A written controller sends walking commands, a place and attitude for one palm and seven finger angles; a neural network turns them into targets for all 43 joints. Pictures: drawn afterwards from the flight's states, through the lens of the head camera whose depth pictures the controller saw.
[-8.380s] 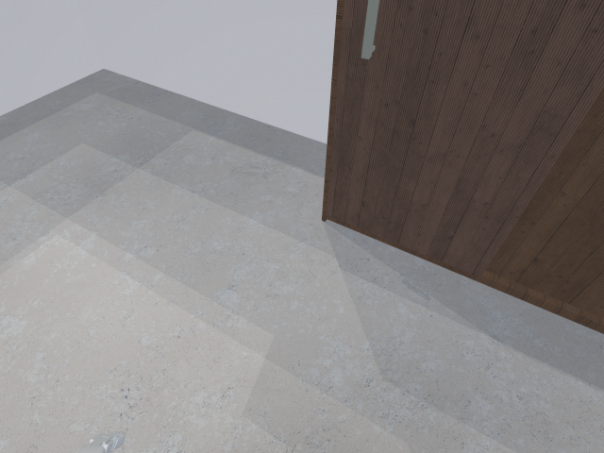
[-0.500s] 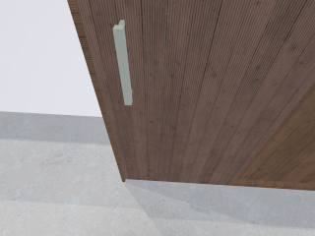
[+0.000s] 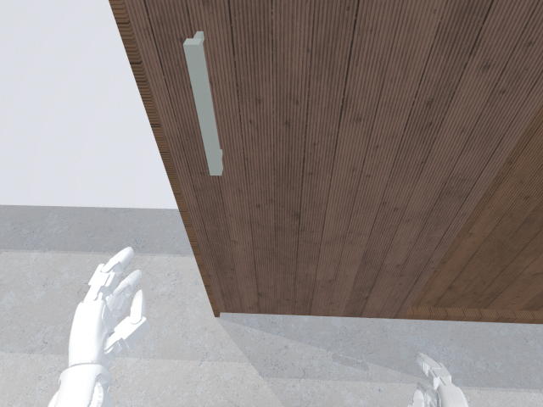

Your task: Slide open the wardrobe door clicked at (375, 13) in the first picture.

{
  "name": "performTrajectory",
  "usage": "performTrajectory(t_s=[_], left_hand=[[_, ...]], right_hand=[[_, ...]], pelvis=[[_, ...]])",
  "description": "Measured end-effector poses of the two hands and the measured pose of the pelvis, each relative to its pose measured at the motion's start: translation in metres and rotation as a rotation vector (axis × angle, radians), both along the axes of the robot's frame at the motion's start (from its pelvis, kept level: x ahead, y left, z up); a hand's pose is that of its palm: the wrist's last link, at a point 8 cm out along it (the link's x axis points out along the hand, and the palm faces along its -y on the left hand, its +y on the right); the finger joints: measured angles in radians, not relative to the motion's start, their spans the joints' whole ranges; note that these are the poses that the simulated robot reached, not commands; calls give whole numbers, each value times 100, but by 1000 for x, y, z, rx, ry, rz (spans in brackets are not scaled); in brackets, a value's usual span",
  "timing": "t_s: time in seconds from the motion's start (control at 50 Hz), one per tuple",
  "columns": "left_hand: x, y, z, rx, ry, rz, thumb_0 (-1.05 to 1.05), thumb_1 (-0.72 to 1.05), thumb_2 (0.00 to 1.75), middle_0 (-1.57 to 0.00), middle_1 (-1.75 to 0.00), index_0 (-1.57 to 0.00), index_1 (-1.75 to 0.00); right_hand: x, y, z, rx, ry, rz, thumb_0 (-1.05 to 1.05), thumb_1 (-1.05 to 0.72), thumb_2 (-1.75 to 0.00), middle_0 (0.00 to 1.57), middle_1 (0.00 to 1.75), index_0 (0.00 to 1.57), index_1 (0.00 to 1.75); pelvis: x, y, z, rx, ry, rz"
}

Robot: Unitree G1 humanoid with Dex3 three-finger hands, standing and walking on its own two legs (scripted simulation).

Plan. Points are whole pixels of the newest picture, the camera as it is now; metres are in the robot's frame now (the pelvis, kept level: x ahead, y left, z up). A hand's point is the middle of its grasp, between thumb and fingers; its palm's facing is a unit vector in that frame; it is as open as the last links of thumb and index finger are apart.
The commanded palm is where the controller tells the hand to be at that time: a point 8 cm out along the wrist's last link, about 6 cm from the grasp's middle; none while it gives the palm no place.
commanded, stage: raise the hand with hooked fingers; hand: left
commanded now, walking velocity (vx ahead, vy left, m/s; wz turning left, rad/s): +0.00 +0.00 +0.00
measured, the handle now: (208, 110) +0.56 +0.13 +0.17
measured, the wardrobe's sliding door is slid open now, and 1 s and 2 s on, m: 0.00 0.00 0.00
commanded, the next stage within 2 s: move the hooked fingers beside the handle in 1.86 s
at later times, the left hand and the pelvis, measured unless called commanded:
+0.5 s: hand (124, 324) +0.22 +0.21 +0.05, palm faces -0.10 -0.99 -0.07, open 10.5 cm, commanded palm +0.18 +0.28 +0.06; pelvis -0.01 +0.00 -0.02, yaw +0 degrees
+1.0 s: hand (48, 266) +0.25 +0.28 +0.14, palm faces +0.06 -1.00 -0.07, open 13.4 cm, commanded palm +0.22 +0.32 +0.14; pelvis +0.00 +0.02 +0.00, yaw +0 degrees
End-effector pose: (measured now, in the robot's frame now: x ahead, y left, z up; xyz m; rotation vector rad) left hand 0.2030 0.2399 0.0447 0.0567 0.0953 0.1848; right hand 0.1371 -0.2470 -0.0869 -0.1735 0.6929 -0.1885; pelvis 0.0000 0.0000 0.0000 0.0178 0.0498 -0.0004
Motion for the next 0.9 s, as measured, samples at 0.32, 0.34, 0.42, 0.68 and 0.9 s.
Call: performTrajectory(t_s=[0.32, 0.34, 0.42, 0.68, 0.9], left_hand=[[-64, 28, -17, 13, -133, -40, 1, 44, 71, -24, -59, -23, -59], [-57, 27, -8, 26, -170, -66, 1, 42, 70, -24, -60, -23, -61], [-19, 18, 12, 55, -173, -235, 1, 33, 66, -24, -66, -24, -67], [-6, 65, 44, 18, -113, -97, 0, 3, 53, -27, -86, -26, -86], [19, 77, 67, 23, -120, -174, -1, -23, 42, -29, -102, -28, -103]], right_hand=[[52, 4, 8, -97, -151, 162, 1, -90, -89, 20, 30, 20, 30], [49, 8, 4, -86, -140, 167, 2, -90, -89, 20, 30, 20, 30], [33, 24, -7, -23, -99, 143, 2, -90, -89, 20, 30, 20, 30], [2, 21, 4, -25, -36, 76, 2, -90, -89, 20, 30, 20, 30], [35, 28, 33, -67, -154, 94, 2, -90, -89, 20, 30, 20, 30]], pelvis=[[-12, -9, -37, -44, 59, 39], [-13, -8, -36, -48, 55, 43], [-14, -5, -31, -49, 52, 35], [-1, 9, -11, -35, 26, 2], [2, 17, -1, -39, -27, 9]])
